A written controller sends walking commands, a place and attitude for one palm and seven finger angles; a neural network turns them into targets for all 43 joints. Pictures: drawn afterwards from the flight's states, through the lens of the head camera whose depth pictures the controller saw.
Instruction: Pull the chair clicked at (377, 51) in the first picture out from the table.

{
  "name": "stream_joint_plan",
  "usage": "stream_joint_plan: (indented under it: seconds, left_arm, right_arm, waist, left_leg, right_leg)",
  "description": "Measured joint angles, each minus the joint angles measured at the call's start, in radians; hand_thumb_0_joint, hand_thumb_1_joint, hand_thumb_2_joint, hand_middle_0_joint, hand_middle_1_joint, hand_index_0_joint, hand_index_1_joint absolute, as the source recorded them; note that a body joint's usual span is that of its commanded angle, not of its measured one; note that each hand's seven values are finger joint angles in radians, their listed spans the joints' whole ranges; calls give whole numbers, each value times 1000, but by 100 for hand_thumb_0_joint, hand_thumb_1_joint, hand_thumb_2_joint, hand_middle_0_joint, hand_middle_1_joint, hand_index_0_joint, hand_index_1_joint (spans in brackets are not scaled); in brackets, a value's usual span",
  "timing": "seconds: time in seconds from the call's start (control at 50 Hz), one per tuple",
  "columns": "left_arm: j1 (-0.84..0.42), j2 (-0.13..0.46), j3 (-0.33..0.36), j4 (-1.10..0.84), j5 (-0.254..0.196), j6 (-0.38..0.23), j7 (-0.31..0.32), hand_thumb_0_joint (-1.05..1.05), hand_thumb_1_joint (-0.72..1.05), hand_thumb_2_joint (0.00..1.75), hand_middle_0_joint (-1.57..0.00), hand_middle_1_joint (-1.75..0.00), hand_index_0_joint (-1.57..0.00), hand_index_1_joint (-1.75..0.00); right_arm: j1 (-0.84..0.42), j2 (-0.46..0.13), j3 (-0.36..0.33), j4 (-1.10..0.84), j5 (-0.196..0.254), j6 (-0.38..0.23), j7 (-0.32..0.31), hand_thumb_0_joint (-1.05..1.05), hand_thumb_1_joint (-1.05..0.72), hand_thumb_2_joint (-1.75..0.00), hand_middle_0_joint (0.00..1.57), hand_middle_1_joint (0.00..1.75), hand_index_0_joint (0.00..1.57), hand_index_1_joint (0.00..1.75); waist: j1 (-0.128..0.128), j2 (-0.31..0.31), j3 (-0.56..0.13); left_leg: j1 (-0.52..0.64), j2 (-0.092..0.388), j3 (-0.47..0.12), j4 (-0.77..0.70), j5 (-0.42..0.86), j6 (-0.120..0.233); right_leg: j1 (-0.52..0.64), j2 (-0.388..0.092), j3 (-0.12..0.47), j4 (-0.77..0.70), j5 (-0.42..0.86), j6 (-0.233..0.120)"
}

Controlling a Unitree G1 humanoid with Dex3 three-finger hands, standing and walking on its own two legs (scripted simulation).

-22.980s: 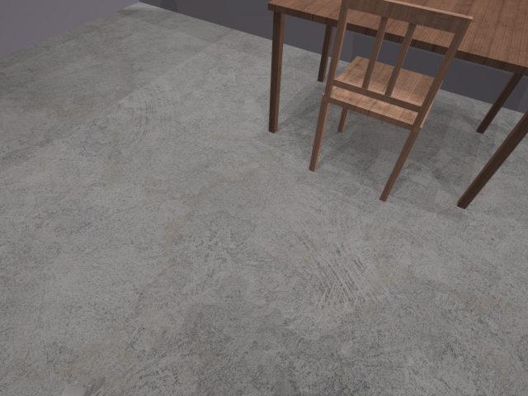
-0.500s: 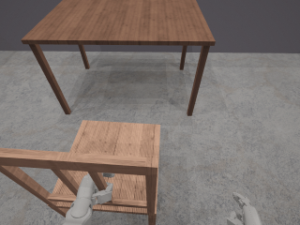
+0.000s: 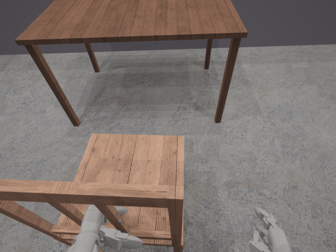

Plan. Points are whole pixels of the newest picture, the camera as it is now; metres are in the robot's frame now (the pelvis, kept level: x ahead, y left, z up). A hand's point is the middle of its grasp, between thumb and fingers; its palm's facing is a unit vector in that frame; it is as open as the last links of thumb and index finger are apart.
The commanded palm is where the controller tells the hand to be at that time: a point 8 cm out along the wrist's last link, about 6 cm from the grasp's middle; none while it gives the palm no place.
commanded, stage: open the thumb and straighten the fingers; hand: left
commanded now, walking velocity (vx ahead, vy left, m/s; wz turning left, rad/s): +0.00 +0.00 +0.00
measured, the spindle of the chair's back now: (77, 217) +0.22 +0.24 -0.05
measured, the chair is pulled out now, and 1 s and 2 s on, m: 0.73 0.73 0.72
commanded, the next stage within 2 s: draw the fingers out of the gap in 0.28 s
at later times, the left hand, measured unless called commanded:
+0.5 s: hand (118, 228) +0.20 +0.13 -0.04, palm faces +0.04 -0.98 -0.18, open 17.4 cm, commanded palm +0.16 +0.18 -0.02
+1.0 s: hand out of the picture +0.12 +0.13 -0.04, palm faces +0.05 -0.99 -0.16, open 17.5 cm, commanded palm +0.08 +0.18 -0.02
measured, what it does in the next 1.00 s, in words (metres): stands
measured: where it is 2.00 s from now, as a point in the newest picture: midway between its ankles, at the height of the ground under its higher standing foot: outside the picture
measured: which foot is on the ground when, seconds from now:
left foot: down 0.00-1.00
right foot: down 0.00-1.00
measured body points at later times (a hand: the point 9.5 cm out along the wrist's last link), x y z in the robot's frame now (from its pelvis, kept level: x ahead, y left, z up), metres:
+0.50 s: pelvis +0.02 -0.01 -0.02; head +0.06 -0.03 +0.43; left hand +0.19 +0.18 -0.03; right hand +0.20 -0.25 -0.09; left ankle +0.00 +0.13 -0.70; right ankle -0.01 -0.14 -0.70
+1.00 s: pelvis +0.01 -0.01 -0.03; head +0.03 -0.02 +0.42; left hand +0.12 +0.18 -0.03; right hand +0.20 -0.24 -0.09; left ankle +0.00 +0.13 -0.70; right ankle -0.01 -0.14 -0.70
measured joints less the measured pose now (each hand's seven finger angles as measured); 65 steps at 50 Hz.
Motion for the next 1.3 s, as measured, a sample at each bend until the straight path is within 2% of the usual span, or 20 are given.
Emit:
stream_joint_plan:
  seconds: [0.08, 0.24, 0.38, 0.56, 0.8, 1.04, 1.28, 1.3]
  left_arm:
    - [50, -7, -17, -72, 13, 32, 9, 0, -47, 23, -28, -81, -27, -81]
    - [88, 19, 4, -142, 18, 66, 3, -1, -52, 20, -10, -29, -10, -29]
    - [127, 29, 6, -187, 16, 80, -8, -1, -53, 20, -3, -8, -3, -8]
    - [240, 27, 3, -251, 21, 71, -11, -1, -53, 20, -1, -1, -1, -1]
    - [379, 33, -20, -333, 36, 28, -18, -1, -53, 20, -1, 0, 0, 0]
    - [497, 29, -37, -411, 51, 25, -28, -1, -53, 20, -1, 0, 0, 0]
    - [640, 23, -53, -485, 68, -11, -45, -1, -53, 20, -1, 0, 0, 0]
    - [651, 18, -51, -490, 46, -27, -50, -1, -53, 20, -1, 0, 0, 0]
  right_arm:
    - [1, -2, -1, -23, -6, -2, -6, 2, -90, -90, 20, 30, 20, 30]
    - [-4, 1, 2, -48, -11, 10, -20, 2, -90, -90, 20, 30, 20, 30]
    - [2, 5, -1, -50, -11, 18, -29, 2, -90, -90, 20, 30, 20, 30]
    - [14, 16, -15, -59, -7, 27, -33, 2, -90, -90, 20, 30, 20, 30]
    - [6, 31, -19, -73, -2, 22, -44, 2, -90, -90, 20, 30, 20, 30]
    - [-1, 50, -22, -105, 4, 35, -47, 2, -90, -90, 20, 30, 20, 30]
    - [4, 55, -42, -124, 10, 39, -55, 2, -90, -90, 20, 30, 20, 30]
    - [3, 56, -43, -124, 10, 35, -55, 2, -90, -90, 20, 30, 20, 30]
  waist:
    - [5, -3, -14]
    - [8, -8, -28]
    - [2, -8, -40]
    - [-2, -5, -55]
    - [13, -6, -69]
    - [21, -8, -88]
    - [33, -8, -100]
    - [34, -8, -100]
  left_leg:
    - [-26, -1, -8, 36, -27, -2]
    - [-67, 4, -30, 89, -64, -12]
    - [-80, 8, -41, 107, -79, -18]
    - [-96, 10, -40, 124, -89, -19]
    - [-143, 4, -50, 179, -103, -16]
    - [-166, 6, -48, 213, -112, -13]
    - [-199, 3, -47, 249, -125, -8]
    - [-203, 3, -47, 253, -127, -7]
  right_leg:
    - [-22, 0, -7, 35, -29, -2]
    - [-54, 5, -30, 82, -68, -12]
    - [-62, 9, -41, 95, -84, -17]
    - [-78, 11, -40, 111, -93, -19]
    - [-116, 7, -49, 157, -106, -17]
    - [-138, 9, -46, 184, -111, -13]
    - [-168, 8, -44, 213, -121, -9]
    - [-171, 7, -45, 217, -122, -8]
